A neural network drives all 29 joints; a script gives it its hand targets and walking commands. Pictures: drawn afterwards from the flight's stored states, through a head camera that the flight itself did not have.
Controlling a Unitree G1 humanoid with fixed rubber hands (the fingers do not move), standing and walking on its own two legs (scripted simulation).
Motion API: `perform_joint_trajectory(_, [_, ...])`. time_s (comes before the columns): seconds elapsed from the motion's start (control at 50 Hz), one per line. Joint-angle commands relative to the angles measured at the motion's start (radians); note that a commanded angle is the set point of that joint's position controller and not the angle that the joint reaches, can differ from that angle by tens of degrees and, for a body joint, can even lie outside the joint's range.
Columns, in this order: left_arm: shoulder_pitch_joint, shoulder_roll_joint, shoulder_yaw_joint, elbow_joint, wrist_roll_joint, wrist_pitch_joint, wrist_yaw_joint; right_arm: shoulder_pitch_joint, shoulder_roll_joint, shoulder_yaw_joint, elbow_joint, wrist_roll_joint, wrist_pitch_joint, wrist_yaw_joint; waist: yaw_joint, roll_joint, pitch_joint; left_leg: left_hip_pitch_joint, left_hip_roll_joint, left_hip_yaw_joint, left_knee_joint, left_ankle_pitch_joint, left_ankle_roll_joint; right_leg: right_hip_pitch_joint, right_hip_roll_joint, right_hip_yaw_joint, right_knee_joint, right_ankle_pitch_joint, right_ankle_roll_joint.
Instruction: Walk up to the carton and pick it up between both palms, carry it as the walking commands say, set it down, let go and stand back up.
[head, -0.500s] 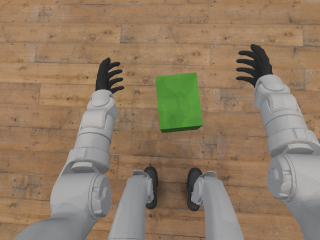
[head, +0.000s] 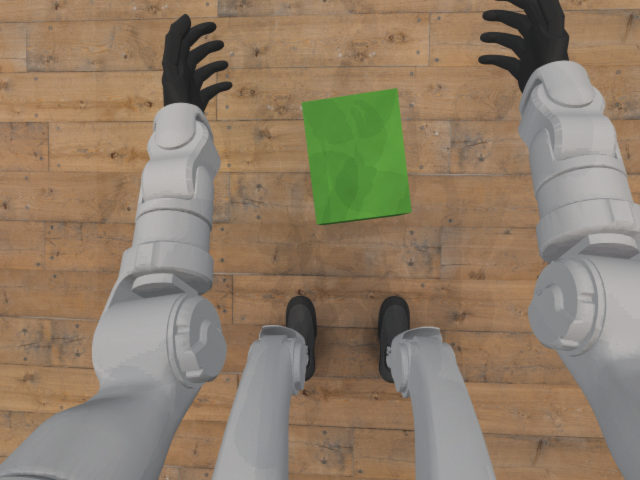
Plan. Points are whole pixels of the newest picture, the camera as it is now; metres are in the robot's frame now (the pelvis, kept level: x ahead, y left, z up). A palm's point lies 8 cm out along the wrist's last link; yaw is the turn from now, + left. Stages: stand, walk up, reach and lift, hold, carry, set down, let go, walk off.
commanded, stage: reach and lift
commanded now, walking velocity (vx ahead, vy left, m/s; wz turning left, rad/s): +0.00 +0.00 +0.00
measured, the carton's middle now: (355, 165) +0.51 -0.01 -0.56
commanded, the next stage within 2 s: none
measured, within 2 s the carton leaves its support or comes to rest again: neither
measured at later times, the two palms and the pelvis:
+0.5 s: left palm (233, 138) +0.51 +0.17 -0.28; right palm (484, 116) +0.53 -0.19 -0.28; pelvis -0.03 +0.00 -0.16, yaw +1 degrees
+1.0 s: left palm (259, 161) +0.50 +0.17 -0.43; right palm (452, 142) +0.53 -0.18 -0.43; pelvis -0.04 +0.00 -0.26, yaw +2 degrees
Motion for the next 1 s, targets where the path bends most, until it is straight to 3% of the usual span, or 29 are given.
perform_joint_trajectory(0.0, [-0.185, 0.066, 0.018, -0.071, 0.019, -0.011, -0.003, -0.235, -0.080, -0.019, -0.072, -0.021, -0.011, 0.000, -0.004, -0.061, -0.909, 0.321, -0.105, -0.030, 0.052, 0.301, -0.045, 0.549, 0.090, 0.076, 0.067, 0.376, 0.048])
perform_joint_trajectory(0.1, [-0.251, 0.101, 0.016, -0.064, 0.006, -0.004, 0.016, -0.293, -0.110, 0.003, -0.070, 0.004, -0.001, -0.022, 0.004, -0.067, -0.965, 0.242, -0.119, -0.005, 0.204, 0.215, -0.053, 0.450, 0.095, 0.075, 0.201, 0.267, 0.054])
perform_joint_trajectory(0.34, [-0.374, 0.173, -0.111, -0.054, -0.133, 0.020, 0.067, -0.397, -0.201, 0.135, -0.084, 0.152, 0.024, -0.073, 0.004, -0.071, -1.147, 0.124, -0.121, 0.023, 0.499, 0.148, -0.047, 0.315, 0.102, 0.041, 0.487, 0.212, 0.049])
perform_joint_trajectory(0.56, [-0.447, 0.222, -0.153, 0.043, -0.190, 0.007, 0.072, -0.471, -0.239, 0.207, 0.007, 0.223, 0.011, -0.088, 0.011, -0.085, -1.021, -0.022, -0.101, 0.012, 0.673, 0.062, -0.035, 0.145, 0.080, 0.053, 0.653, 0.113, 0.038])
perform_joint_trajectory(0.98, [-0.605, 0.284, -0.278, 0.190, -0.310, -0.065, 0.074, -0.635, -0.298, 0.337, 0.154, 0.352, -0.063, -0.105, -0.004, -0.066, -0.872, -0.087, -0.080, -0.024, 0.959, 0.099, -0.032, 0.059, 0.029, 0.095, 0.939, 0.117, 0.030])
